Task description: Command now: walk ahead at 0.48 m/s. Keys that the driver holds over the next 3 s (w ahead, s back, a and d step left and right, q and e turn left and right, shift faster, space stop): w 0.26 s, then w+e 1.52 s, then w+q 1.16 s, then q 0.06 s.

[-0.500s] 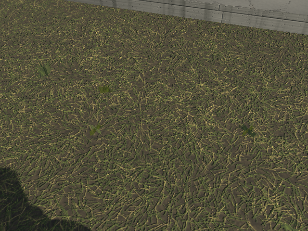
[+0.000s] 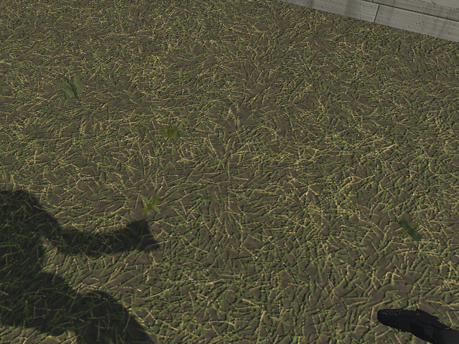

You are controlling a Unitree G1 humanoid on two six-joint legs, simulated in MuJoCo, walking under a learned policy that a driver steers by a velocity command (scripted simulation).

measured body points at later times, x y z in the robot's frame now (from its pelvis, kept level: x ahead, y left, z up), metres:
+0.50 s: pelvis +0.29 -0.01 +0.02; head +0.32 -0.02 +0.46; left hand +0.50 +0.20 -0.09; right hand +0.24 -0.28 -0.13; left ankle +0.13 +0.10 -0.71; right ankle +0.45 -0.14 -0.70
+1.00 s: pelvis +0.59 -0.06 +0.02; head +0.61 -0.08 +0.47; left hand +0.69 +0.21 -0.09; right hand +0.73 -0.36 -0.06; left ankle +0.78 +0.01 -0.70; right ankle +0.45 -0.13 -0.71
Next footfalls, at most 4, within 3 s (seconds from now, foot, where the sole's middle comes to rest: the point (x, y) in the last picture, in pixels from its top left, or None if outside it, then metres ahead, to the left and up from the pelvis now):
0.54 right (299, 333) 0.49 -0.14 -0.75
1.02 left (254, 228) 0.81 0.00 -0.75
1.56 right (366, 208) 0.91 -0.37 -0.75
2.08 left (374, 132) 1.27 -0.45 -0.75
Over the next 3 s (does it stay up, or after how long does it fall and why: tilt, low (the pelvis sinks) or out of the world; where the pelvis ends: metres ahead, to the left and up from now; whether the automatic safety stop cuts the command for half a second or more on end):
stays up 1.46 -0.69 0.03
